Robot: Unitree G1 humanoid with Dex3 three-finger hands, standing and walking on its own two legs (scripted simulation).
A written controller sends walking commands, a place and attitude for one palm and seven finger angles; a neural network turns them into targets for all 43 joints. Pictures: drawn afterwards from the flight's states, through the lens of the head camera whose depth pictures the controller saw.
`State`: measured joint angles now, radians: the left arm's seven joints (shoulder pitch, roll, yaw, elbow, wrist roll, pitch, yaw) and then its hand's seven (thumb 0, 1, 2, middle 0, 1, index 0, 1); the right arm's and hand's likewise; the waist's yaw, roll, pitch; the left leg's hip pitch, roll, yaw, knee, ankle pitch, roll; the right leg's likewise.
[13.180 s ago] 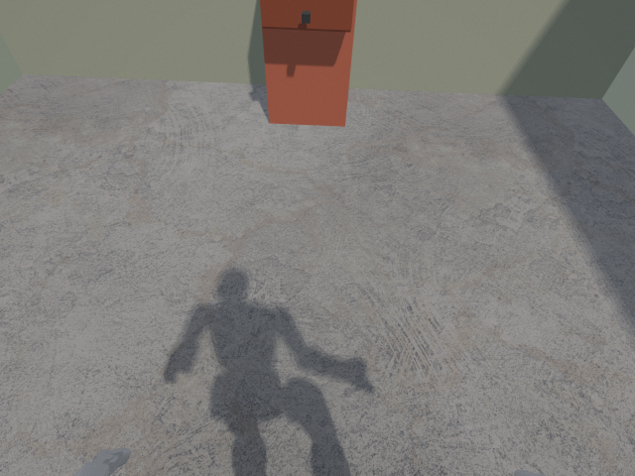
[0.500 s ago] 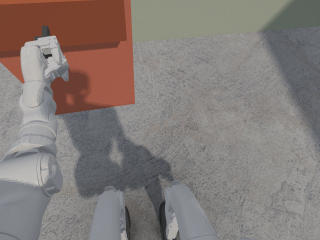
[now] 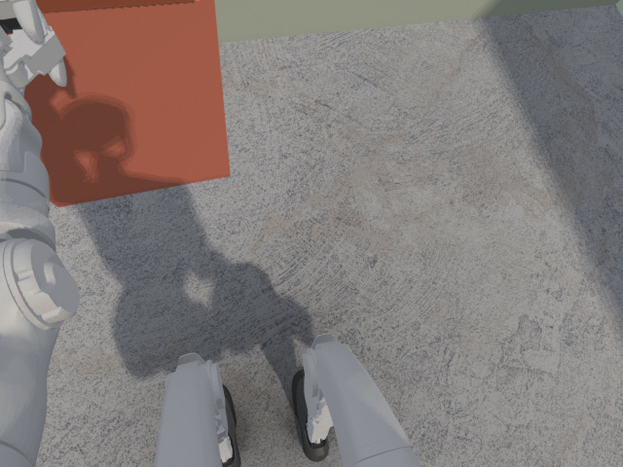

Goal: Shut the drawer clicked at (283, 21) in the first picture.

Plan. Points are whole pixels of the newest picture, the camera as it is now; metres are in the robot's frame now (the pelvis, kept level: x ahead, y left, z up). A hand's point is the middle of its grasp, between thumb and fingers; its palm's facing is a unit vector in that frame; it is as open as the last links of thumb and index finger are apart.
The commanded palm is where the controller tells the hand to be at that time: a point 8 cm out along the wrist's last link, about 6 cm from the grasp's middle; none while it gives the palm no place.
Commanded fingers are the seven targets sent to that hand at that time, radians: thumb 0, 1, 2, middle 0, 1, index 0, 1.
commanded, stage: push the drawer shut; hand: left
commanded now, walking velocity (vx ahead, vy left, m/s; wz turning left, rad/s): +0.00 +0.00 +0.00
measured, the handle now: out of the picture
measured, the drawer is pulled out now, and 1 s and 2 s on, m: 0.00 0.00 0.00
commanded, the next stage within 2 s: pull the fist back off the drawer in 0.38 s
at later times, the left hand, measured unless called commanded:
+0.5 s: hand (51, 34) +0.59 +0.20 +0.05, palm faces +0.13 -0.99 -0.04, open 3.3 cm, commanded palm +0.62 +0.21 +0.05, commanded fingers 0.00 0.90 0.90 -1.40 -1.60 -1.40 -1.60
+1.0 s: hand (50, 36) +0.59 +0.20 +0.05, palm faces +0.12 -0.99 -0.05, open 3.3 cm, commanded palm +0.56 +0.21 +0.05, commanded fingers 0.00 0.90 0.90 -1.40 -1.60 -1.40 -1.60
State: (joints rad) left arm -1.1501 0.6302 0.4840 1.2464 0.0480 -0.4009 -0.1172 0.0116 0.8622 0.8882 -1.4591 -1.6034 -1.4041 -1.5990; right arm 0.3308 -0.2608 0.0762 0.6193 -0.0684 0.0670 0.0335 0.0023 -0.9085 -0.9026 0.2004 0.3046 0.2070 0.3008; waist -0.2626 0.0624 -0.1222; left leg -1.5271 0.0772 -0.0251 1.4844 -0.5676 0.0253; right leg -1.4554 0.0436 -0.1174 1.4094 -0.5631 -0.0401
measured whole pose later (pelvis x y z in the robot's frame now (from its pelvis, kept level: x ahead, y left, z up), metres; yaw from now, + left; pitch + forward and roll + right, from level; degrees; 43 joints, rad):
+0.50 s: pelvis -0.03 +0.00 -0.02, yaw -1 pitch +35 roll -7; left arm -1.34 0.79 0.44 1.36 0.11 -0.33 -0.11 0.02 0.85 0.89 -1.52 -1.60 -1.46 -1.60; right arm 0.34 -0.26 0.13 0.61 -0.07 0.04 0.01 0.00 -0.91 -0.90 0.20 0.30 0.21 0.30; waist -0.34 0.06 -0.10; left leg -1.66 0.08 -0.06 1.56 -0.53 0.02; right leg -1.57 0.04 -0.15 1.47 -0.52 -0.05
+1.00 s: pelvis -0.02 +0.01 -0.01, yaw -2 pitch +35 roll -7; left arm -1.20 0.70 0.48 1.17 0.07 -0.28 -0.11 0.02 0.86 0.87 -1.46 -1.60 -1.43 -1.60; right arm 0.39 -0.25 0.11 0.61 -0.06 0.03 0.04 0.00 -0.91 -0.90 0.20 0.30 0.21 0.30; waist -0.30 0.07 -0.10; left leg -1.60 0.09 -0.02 1.50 -0.53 0.04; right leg -1.53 0.06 -0.11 1.41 -0.51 -0.03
